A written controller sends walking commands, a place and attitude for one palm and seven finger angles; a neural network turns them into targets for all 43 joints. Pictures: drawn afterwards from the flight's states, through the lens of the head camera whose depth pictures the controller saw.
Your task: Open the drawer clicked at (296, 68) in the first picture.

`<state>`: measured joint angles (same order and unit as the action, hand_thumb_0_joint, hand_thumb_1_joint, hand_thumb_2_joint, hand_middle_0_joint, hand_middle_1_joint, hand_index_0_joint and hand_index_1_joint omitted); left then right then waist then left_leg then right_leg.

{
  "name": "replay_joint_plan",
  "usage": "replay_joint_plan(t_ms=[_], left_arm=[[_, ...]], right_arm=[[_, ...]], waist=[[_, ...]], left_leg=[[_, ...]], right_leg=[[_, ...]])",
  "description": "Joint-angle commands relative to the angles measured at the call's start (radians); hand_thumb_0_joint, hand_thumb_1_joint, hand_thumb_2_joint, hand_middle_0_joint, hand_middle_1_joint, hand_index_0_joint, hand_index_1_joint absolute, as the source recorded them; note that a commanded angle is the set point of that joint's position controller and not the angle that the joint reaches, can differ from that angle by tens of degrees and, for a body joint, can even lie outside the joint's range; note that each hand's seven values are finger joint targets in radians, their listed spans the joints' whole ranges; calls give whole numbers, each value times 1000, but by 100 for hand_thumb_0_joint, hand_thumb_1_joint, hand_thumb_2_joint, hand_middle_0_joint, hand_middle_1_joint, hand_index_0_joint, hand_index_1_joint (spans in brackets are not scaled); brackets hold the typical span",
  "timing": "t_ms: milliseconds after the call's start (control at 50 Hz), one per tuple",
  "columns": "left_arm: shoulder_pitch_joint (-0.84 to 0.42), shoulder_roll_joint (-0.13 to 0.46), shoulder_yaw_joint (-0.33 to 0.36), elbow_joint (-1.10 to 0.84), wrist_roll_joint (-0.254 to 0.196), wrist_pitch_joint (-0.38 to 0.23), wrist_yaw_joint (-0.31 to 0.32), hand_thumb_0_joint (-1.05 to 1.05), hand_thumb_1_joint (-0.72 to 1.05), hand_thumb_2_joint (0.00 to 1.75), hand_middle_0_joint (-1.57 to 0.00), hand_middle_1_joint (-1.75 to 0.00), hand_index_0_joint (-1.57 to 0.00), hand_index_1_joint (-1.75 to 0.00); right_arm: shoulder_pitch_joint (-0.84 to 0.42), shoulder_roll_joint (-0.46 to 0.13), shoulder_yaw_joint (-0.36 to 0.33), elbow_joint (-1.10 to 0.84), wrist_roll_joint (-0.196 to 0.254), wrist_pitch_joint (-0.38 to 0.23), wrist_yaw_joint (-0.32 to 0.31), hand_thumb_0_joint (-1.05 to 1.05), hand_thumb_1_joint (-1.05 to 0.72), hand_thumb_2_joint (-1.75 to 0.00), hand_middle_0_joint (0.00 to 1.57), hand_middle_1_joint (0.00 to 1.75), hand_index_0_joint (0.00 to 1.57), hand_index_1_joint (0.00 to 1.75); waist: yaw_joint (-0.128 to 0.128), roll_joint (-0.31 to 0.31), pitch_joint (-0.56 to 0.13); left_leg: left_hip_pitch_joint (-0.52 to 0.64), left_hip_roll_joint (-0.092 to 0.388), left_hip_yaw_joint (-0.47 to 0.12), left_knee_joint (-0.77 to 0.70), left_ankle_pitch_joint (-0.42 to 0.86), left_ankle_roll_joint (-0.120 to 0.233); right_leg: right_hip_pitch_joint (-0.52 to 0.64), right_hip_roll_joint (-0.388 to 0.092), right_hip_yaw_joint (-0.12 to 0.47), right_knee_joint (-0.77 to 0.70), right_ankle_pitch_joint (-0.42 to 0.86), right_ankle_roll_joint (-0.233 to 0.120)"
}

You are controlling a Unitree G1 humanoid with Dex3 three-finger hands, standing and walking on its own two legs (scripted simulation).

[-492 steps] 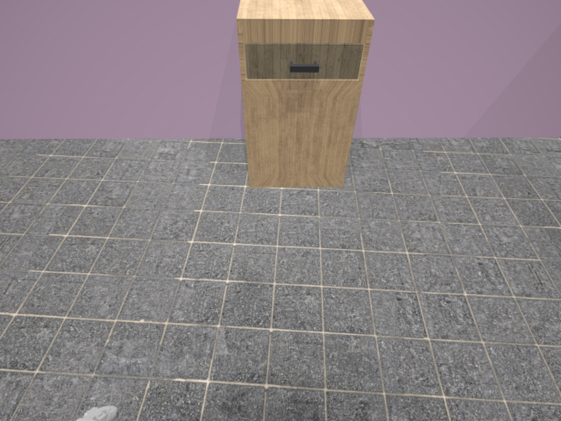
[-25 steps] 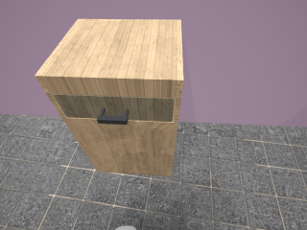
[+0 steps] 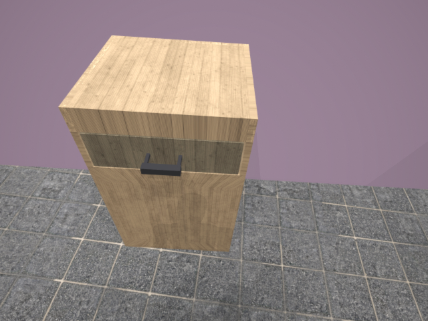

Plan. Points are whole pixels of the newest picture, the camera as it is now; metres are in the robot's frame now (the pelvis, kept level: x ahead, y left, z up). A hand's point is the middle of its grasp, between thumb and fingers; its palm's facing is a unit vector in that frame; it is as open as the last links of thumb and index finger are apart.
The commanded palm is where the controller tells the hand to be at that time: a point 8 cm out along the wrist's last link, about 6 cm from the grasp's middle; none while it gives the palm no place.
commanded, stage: come to a stop and stand still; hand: left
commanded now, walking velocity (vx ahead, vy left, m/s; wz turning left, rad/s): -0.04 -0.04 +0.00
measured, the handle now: (162, 163) +0.55 +0.16 -0.10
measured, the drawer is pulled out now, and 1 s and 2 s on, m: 0.00 0.00 0.00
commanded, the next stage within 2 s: look again from close up in 0.46 s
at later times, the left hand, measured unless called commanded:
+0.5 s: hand out of the picture +0.00 +0.12 -0.18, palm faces +0.09 -0.98 -0.16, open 7.3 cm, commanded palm none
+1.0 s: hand out of the picture +0.03 +0.17 -0.18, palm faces +0.06 -0.98 -0.20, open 7.3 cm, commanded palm none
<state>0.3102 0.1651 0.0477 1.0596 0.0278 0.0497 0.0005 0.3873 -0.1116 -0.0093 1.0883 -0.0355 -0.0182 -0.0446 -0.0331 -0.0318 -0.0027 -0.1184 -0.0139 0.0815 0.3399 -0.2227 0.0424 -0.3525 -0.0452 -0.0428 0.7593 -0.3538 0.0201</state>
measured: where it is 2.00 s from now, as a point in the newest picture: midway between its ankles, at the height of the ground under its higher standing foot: outside the picture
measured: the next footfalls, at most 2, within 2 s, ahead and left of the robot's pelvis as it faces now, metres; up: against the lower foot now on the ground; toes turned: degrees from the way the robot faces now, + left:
right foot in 0.12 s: +0.05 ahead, -0.11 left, +0.00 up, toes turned +6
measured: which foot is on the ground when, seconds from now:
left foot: down 0.00-1.00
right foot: up 0.00-0.10, down 0.12-1.00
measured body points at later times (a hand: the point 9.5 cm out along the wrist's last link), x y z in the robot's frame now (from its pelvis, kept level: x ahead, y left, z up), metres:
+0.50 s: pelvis +0.02 -0.04 -0.01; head +0.03 -0.04 +0.44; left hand +0.00 +0.17 -0.17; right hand +0.02 -0.25 -0.17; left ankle -0.02 +0.09 -0.75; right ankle +0.01 -0.13 -0.75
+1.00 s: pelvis +0.01 -0.01 -0.01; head -0.01 +0.00 +0.44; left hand +0.03 +0.22 -0.17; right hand +0.03 -0.23 -0.17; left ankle -0.02 +0.09 -0.75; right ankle +0.01 -0.13 -0.75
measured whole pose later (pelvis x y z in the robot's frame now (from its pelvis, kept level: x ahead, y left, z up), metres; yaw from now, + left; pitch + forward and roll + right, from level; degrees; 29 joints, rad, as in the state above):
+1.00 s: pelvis +0.01 -0.01 -0.01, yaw +1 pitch -3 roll -1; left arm 0.30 0.16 0.00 1.05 0.01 0.00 0.05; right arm 0.30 -0.16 0.01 1.06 -0.02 0.00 -0.04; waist 0.00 0.00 -0.01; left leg -0.14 0.02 0.08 0.53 -0.33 0.02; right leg -0.18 -0.02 -0.08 0.50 -0.27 0.00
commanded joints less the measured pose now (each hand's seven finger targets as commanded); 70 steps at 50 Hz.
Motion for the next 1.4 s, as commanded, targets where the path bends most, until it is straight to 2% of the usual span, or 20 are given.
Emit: replay_joint_plan(t_ms=[0, 40, 80, 120, 160, 320, 520, 540, 580, 680, 840, 1160, 1180, 1200, 1220, 1240, 1260, 1280, 1340, 1380], left_arm=[[-56, 7, -9, -76, -7, -32, 2, 0, 90, 90, -20, -30, -20, -30], [19, 11, -8, -42, -10, -40, 9, 0, 90, 90, -20, -30, -20, -30], [86, 54, -5, 0, -11, -55, 24, 0, 90, 90, -20, -30, -20, -30], [89, 104, -6, 18, -16, -61, 29, 0, 90, 90, -20, -30, -20, -30], [44, 78, -9, 13, -18, -63, 36, 0, 90, 90, -20, -30, -20, -30], [61, 36, -27, 41, -25, -63, 38, 0, 90, 90, -20, -30, -20, -30], [90, 28, -34, 56, -18, -67, 40, 0, 90, 90, -20, -30, -20, -30], [63, 187, -41, -32, 2, -84, 41, 0, 90, 90, -20, -30, -20, -30], [69, 93, -24, -6, -8, -88, 44, 0, 90, 90, -20, -30, -20, -30], [79, 78, -31, -16, -9, -86, 42, 0, 90, 90, -20, -30, -20, -30], [84, 76, -40, -36, -14, -67, 46, 0, 90, 90, -20, -30, -20, -30], [62, 66, -42, -28, -15, -59, 45, 0, 90, 90, -20, -30, -20, -30], [95, 109, -47, 5, -3, -75, 80, 0, 90, 90, -20, -30, -20, -30], [-711, 431, -23, -1524, 148, -236, 89, 0, 88, 89, -20, -32, -20, -32], [-218, 346, -24, -1229, 176, -142, 157, 0, 85, 88, -20, -33, -20, -33], [-166, 228, -65, -1157, 120, -68, 210, 0, 83, 87, -21, -34, -21, -34], [118, 17, -181, -979, 142, 22, 214, 0, 81, 86, -21, -36, -21, -36], [-54, 22, -234, -1193, 165, 8, 215, 0, 78, 85, -21, -37, -21, -37], [-18, 153, -187, -1148, 432, -17, 284, 0, 71, 82, -21, -42, -21, -42], [20, 133, -196, -1031, 606, -26, 326, 0, 67, 80, -22, -45, -22, -45]], right_arm=[[81, -167, -34, 4, 2, -3, -16, 0, -90, -90, 20, 30, 20, 30], [59, -161, -31, 13, 11, -1, -15, 0, -90, -90, 20, 30, 20, 30], [62, -97, -16, 19, 24, -2, -7, 0, -90, -90, 20, 30, 20, 30], [63, -49, -4, 19, 23, 7, 0, 0, -90, -90, 20, 30, 20, 30], [58, -45, -5, 40, 16, 27, 0, 0, -90, -90, 20, 30, 20, 30], [45, -58, 3, 78, 19, 17, -4, 0, -90, -90, 20, 30, 20, 30], [-7, -81, -1, 55, 24, 19, -7, 0, -90, -90, 20, 30, 20, 30], [-61, -183, -19, -61, 19, 17, 11, 0, -90, -90, 20, 30, 20, 30], [-44, -128, -18, -62, 8, -15, -2, 0, -90, -90, 20, 30, 20, 30], [-14, -120, -13, -79, 18, 1, -1, 0, -90, -90, 20, 30, 20, 30], [-31, -142, 0, -71, 19, 2, 3, 0, -90, -90, 20, 30, 20, 30], [-20, -141, 2, -31, 22, 2, 17, 0, -90, -90, 20, 30, 20, 30], [-116, -167, 6, -103, 30, -16, 22, 0, -90, -90, 20, 30, 20, 30], [-132, -311, 12, -445, 85, -155, -16, 0, -90, -90, 20, 30, 20, 30], [-218, -237, 14, -392, 78, -263, -53, 0, -90, -90, 20, 30, 20, 30], [-189, -232, -12, -321, 87, -301, -59, 0, -90, -90, 20, 30, 20, 30], [-164, -173, 0, -316, 100, -310, -55, 0, -90, -90, 20, 30, 20, 30], [-197, -199, 4, -403, 101, -330, -41, 0, -90, -90, 20, 30, 20, 30], [-216, -271, -11, -471, 45, -320, -31, 0, -90, -90, 20, 30, 20, 30], [-236, -275, -39, -549, 11, -276, -9, 0, -90, -90, 20, 30, 20, 30]], waist=[[-6, 157, 54], [29, 116, 17], [47, -16, -9], [32, -105, 18], [23, -174, 70], [31, 81, 113], [26, 10, 92], [10, -48, 218], [13, 143, -4], [7, -56, -4], [33, 52, 83], [41, 37, 100], [66, -4, 166], [-32, 329, -382], [67, 416, -293], [29, 339, -210], [28, 226, -103], [17, 203, -15], [-8, 21, 13], [5, -162, 37]], left_leg=[[5, 289, -224, -71, 293, 127], [-58, 238, -181, 6, 279, 78], [-220, 139, -90, 98, 18, -2], [-232, 62, -18, 149, -181, -35], [-169, 81, -26, 218, -169, -38], [-100, 128, -64, 36, 107, -38], [-46, 128, -61, 24, 92, -34], [-94, 82, -108, 52, 83, -39], [-68, 109, -84, 116, 154, -19], [-99, 86, -64, 162, 30, -18], [-123, 118, -87, 99, 163, -9], [-165, 126, -126, -29, -53, 2], [-212, 133, -72, 168, 157, -34], [79, 48, -120, 33, 246, -14], [113, 103, -124, -2, 316, -62], [-23, 104, -127, -35, 135, -97], [-96, 100, -143, -44, 34, -76], [-157, 81, -158, -25, -98, -63], [-270, 41, -193, 90, -223, -25], [-333, 20, -185, 151, -314, -25]], right_leg=[[-10, 1, -3, -146, -36, -7], [150, 16, -17, -314, 114, -11], [358, -103, 118, -399, 295, -41], [292, -233, 204, -432, 331, -118], [176, -190, 186, -492, 259, -133], [193, -64, 74, -411, 362, -68], [187, -66, 75, -427, 379, -55], [82, -32, 92, -395, 302, -52], [183, -77, 106, -324, 376, -89], [191, -98, 114, -357, 419, -87], [171, -58, 62, -317, 361, -58], [187, -53, 44, -365, 182, -28], [116, -116, 92, -327, 546, -37], [213, 31, 90, -223, 331, -63], [85, 34, -5, -141, 102, -80], [23, 47, -45, -91, -6, -59], [-36, 45, -48, -101, -19, -45], [-43, 35, -38, -134, 26, -44], [-129, 62, 27, -181, -24, -62], [-207, 72, 52, -206, -206, -63]])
